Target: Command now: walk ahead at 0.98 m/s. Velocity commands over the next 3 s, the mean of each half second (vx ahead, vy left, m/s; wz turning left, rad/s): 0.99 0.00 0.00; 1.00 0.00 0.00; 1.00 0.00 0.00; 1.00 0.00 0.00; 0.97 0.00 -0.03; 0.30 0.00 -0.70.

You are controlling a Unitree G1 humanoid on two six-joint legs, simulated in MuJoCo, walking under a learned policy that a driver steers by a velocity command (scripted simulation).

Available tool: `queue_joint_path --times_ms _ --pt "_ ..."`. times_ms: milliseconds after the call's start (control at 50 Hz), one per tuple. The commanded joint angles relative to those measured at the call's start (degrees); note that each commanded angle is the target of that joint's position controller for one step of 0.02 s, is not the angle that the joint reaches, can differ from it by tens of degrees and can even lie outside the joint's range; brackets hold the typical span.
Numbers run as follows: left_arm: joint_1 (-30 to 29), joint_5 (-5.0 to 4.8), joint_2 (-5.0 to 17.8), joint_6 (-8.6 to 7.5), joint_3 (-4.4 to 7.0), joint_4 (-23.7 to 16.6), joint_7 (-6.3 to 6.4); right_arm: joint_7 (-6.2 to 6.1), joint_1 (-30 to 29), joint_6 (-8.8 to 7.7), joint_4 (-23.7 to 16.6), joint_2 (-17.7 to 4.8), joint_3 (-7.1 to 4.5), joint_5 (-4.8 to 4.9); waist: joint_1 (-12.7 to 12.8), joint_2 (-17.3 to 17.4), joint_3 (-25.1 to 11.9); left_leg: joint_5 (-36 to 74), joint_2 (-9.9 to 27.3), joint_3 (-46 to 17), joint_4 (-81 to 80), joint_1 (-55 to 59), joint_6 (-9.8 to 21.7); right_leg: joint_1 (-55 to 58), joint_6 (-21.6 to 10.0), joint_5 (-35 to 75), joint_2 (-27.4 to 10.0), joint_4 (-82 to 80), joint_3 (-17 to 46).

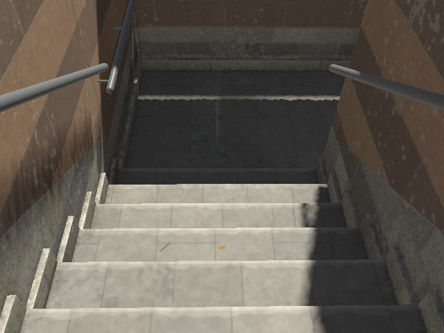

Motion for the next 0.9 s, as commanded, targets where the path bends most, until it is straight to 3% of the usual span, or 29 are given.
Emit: queue_joint_path --times_ms 20,40,80,100,140,200,260,280,300,320,360,380,420,460,500,520,580,600,640,660,680,720,740,760,780,800,820,860,900 --pt "-5.6 2.00 3.4 0.90 0.65 -5.6 -1.07 -0.49 5.6 -2.72 -0.5 -3.8 0.65 -0.35 -0.6 3.3 4.1 16.2 22.7 -27.5 -8.0 5.9 11.1 -30.7 2.5 17.0 -6.4 -16.5 6.3" --pt "-9.6 0.92 2.6 1.68 0.30 -7.6 -2.37 -0.95 2.9 -3.76 -0.7 -2.9 1.53 0.09 2.6 0.0 9.0 11.6 18.6 -21.1 -13.4 -12.3 8.2 -18.9 5.2 26.7 -7.0 -37.8 4.4" --pt "-3.1 2.74 1.5 2.96 0.20 -3.0 -3.05 -1.34 7.1 -4.68 1.5 -11.0 -0.62 -0.99 3.0 7.5 4.3 13.4 15.3 -19.8 -11.3 -16.8 10.2 -6.0 5.8 36.0 -5.0 -38.3 -4.4" --pt "-7.4 1.36 4.1 1.25 0.89 -4.7 -3.97 -2.04 5.5 -6.13 1.9 -6.3 -0.12 0.16 2.8 3.5 4.4 1.5 10.0 -16.2 -6.4 -14.7 7.5 -6.6 4.5 56.3 -5.7 -53.6 -0.5" --pt "-12.4 0.26 2.8 -0.78 0.20 -5.5 -5.62 -2.71 1.6 -6.85 0.8 -4.9 0.68 2.62 3.5 1.1 3.8 -7.4 7.1 -10.2 -5.5 -23.0 5.7 9.1 2.7 76.8 -6.1 -66.8 -5.8" --pt "-18.5 -0.43 1.9 0.14 -0.52 -7.3 -5.98 -2.85 7.0 -4.02 2.2 -6.0 0.37 1.04 -2.7 4.8 7.2 -0.1 9.6 -11.2 0.2 -12.1 6.4 9.5 2.3 61.7 -5.1 -72.0 -9.2" --pt "11.2 0.62 6.5 1.71 2.26 2.3 -3.40 -3.79 7.0 -2.05 4.1 -6.6 0.01 -1.88 9.2 5.3 -1.1 36.8 9.8 -6.3 37.9 -5.8 4.7 30.8 -2.5 43.9 -4.3 -75.5 -8.9" --pt "16.8 0.85 7.7 1.30 3.41 2.3 -3.64 -4.45 4.4 -1.13 4.4 -8.5 -1.11 -1.32 16.0 -3.1 -0.5 33.2 2.9 -3.1 62.1 -4.2 4.6 32.9 -4.6 37.8 -3.6 -91.1 -11.2" --pt "17.0 0.49 7.9 0.78 2.96 3.5 -4.68 -4.79 0.9 -0.85 3.4 -2.8 -0.40 -1.33 14.9 -12.5 3.9 -19.6 -6.5 -5.0 88.1 -23.9 5.4 39.0 -6.6 49.4 -10.1 -85.9 -3.3" --pt "13.0 0.60 5.6 -0.27 0.07 2.4 -5.45 -5.05 7.7 -1.75 -1.7 1.7 0.81 0.69 3.2 -11.4 0.1 -21.4 -6.1 -15.3 80.0 -38.2 6.1 46.2 -2.5 83.4 -16.8 -64.8 4.7" --pt "14.3 -0.42 7.6 -0.91 1.94 4.7 -4.84 -4.84 9.8 -1.36 0.4 -2.8 -0.08 -0.43 1.6 -4.5 -4.1 -12.6 0.6 -14.2 67.3 -48.6 5.3 44.7 -9.6 34.4 -23.6 -74.0 17.7" --pt "9.4 -0.62 4.5 -2.03 0.77 4.1 -4.38 -4.88 2.3 -1.01 -0.8 -3.4 -0.50 -2.27 1.1 -2.3 -0.3 -3.2 2.9 -17.7 55.0 -48.8 3.4 33.6 -8.5 18.9 -23.3 -76.3 22.5" --pt "4.1 0.45 -0.4 -2.92 -2.06 2.8 -3.43 -2.84 -5.5 0.82 -3.2 -2.0 -0.19 -1.65 -2.9 1.4 8.4 7.5 4.0 -16.7 34.2 -36.8 -2.1 4.8 -8.0 15.7 -19.2 -78.8 17.7" --pt "3.0 2.04 6.7 -3.42 -0.23 2.2 -2.48 -2.47 -1.6 1.97 -1.1 -1.6 0.25 -1.96 -4.4 -2.3 5.0 18.8 1.3 -9.2 30.8 -20.4 -3.7 -6.7 -7.2 26.7 -15.9 -74.2 10.6" --pt "-1.1 -1.16 3.2 -5.94 -0.41 1.8 -1.98 -0.10 -3.1 -0.54 -1.4 -1.1 0.73 0.04 -7.2 1.1 2.6 56.2 1.7 -4.8 7.9 -2.0 -2.3 -17.3 -3.2 3.8 -7.3 -71.1 0.3" --pt "-1.9 -2.36 4.0 -5.89 -0.49 1.3 -2.10 0.65 -5.6 -0.92 -1.1 -0.8 0.97 -0.06 -5.4 0.5 2.8 58.3 1.2 -2.3 5.9 2.9 -2.1 -16.6 -3.1 4.2 -7.2 -71.4 -0.2" --pt "6.1 -0.52 3.7 -3.18 0.24 3.0 -1.86 0.21 -15.5 0.28 -6.1 -1.0 1.60 0.84 2.0 -4.6 8.5 40.8 1.6 -0.1 -5.0 -1.7 -0.1 -2.6 -3.9 16.3 -9.9 -63.1 0.6" --pt "4.6 0.90 3.0 -2.73 0.01 3.8 -2.07 -0.79 -4.6 0.88 -2.0 -2.1 0.56 -1.11 -1.8 -7.2 3.7 43.5 -1.1 5.5 6.8 7.2 1.8 -1.2 -4.2 27.8 -10.5 -52.1 -0.9" --pt "1.4 1.19 5.6 -2.24 0.63 4.1 -2.32 -1.96 25.0 1.10 7.5 -7.8 -1.90 -0.97 -15.8 -2.0 -5.0 30.2 -0.4 3.0 -3.1 27.8 5.5 0.3 -2.4 59.2 -8.3 -18.4 -5.4" --pt "-2.4 0.94 4.2 -0.98 1.43 3.8 -0.95 -0.75 24.3 0.46 5.4 -8.1 -2.38 -0.39 -20.0 8.5 1.6 22.0 7.7 -9.6 -27.0 24.1 11.0 -5.0 -3.0 20.8 2.6 14.0 -6.7" --pt "-1.5 -1.06 -2.2 -1.63 0.22 -0.7 -0.43 0.39 24.8 -0.55 6.9 -7.3 -0.51 -0.74 -12.1 15.8 1.9 60.3 14.0 -15.6 0.5 36.5 6.8 -29.6 -4.2 -7.8 6.7 19.0 0.4" --pt "6.6 0.33 -0.4 -1.82 0.67 1.5 -0.58 0.20 18.2 -1.03 6.9 -4.6 0.23 -0.23 -3.1 1.8 -0.9 38.3 17.3 -21.3 -1.7 30.4 6.7 -34.8 -5.0 4.7 0.1 -2.0 3.7" --pt "4.5 0.75 -0.4 -1.75 0.77 0.6 -0.79 -0.45 15.3 -1.63 6.8 -3.9 0.62 -0.40 -1.3 2.9 -3.1 14.8 19.6 -27.1 -4.6 24.3 9.5 -35.8 -3.6 9.9 -2.2 -10.5 5.2" --pt "-2.2 2.77 0.4 -1.07 0.69 -1.3 -0.78 -0.74 13.1 -2.73 6.1 -2.5 1.53 -0.18 -1.9 9.4 3.1 17.0 22.7 -35.9 -5.1 14.5 12.7 -38.0 -0.6 12.0 -5.3 -15.7 7.3" --pt "-9.4 2.17 0.8 0.03 0.88 -4.0 -1.73 -1.41 9.2 -3.31 5.1 0.6 3.22 -0.50 1.0 -0.6 9.0 13.5 18.1 -28.7 -9.6 -4.5 11.2 -26.8 3.3 20.6 -5.3 -35.8 4.7" --pt "-9.8 2.22 -1.1 0.83 0.09 -3.3 -2.16 -2.49 8.0 -3.31 5.0 -3.9 2.06 -0.52 1.5 3.5 10.3 16.5 15.3 -23.9 -9.4 -15.1 10.4 -15.4 4.7 25.2 -4.2 -43.3 -0.3" --pt "-4.5 1.79 0.1 0.50 0.35 -1.1 -2.92 -2.73 5.8 -4.09 4.0 -7.3 0.83 -1.40 3.6 3.9 6.4 18.0 11.0 -19.0 -5.8 -20.6 8.6 -2.9 4.6 38.0 -2.4 -44.2 -5.8" --pt "-5.8 0.09 -1.1 -1.60 -0.25 -1.0 -5.74 -3.58 2.4 -6.09 3.9 -2.6 1.75 1.73 5.6 -0.6 4.5 -4.8 3.8 -10.0 -1.5 -31.7 5.1 15.7 3.8 74.1 -3.0 -63.4 -9.3" --pt "-12.5 -0.42 -1.0 -1.48 -0.92 -2.9 -5.98 -3.09 5.1 -5.33 3.9 -5.7 0.94 2.36 -0.3 4.3 5.1 4.6 5.7 -11.1 0.4 -21.8 5.5 17.0 3.6 66.5 -2.1 -69.0 -11.3"
Next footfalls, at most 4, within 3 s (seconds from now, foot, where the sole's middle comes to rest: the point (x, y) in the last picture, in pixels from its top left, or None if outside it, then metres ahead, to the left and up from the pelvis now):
0.28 right None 0.34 -0.10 -0.92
0.66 left None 0.61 0.07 -1.09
1.00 right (249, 285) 0.90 -0.10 -1.26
1.32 left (213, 245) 1.20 0.07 -1.43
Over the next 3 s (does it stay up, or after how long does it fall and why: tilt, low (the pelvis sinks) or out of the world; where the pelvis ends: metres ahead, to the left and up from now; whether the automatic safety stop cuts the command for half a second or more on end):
stays up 2.50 -0.03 -1.36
